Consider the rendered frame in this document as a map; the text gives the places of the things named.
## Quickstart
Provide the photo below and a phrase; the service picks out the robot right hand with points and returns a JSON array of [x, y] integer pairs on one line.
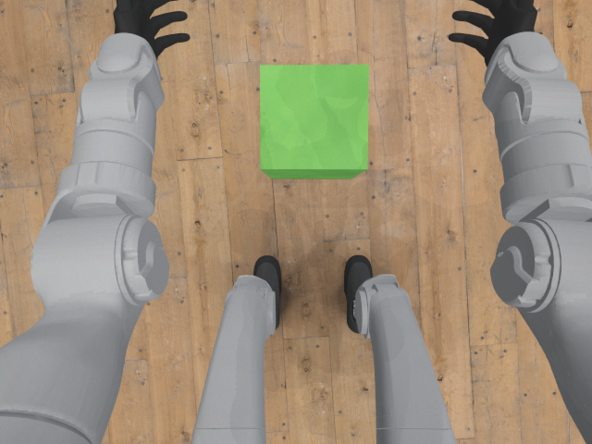
[[510, 17]]

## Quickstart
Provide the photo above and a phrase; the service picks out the left robot shin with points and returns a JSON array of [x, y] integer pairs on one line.
[[248, 280]]

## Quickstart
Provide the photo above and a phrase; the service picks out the right robot forearm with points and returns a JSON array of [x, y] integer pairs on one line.
[[541, 132]]

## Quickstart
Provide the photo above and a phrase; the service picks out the robot left hand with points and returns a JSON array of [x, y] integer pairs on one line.
[[133, 16]]

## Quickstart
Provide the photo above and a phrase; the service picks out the left robot forearm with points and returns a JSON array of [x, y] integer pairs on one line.
[[111, 164]]

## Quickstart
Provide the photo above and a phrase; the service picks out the robot right upper arm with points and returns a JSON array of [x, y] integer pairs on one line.
[[543, 267]]

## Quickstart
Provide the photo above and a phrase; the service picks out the robot left upper arm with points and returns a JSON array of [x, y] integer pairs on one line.
[[60, 379]]

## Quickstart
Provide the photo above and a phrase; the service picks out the robot shin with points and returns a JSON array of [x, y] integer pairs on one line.
[[380, 279], [248, 280]]

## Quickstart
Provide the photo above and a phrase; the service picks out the right robot shin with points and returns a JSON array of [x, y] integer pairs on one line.
[[380, 279]]

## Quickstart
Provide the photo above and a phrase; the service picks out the carton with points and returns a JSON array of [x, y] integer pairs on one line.
[[314, 121]]

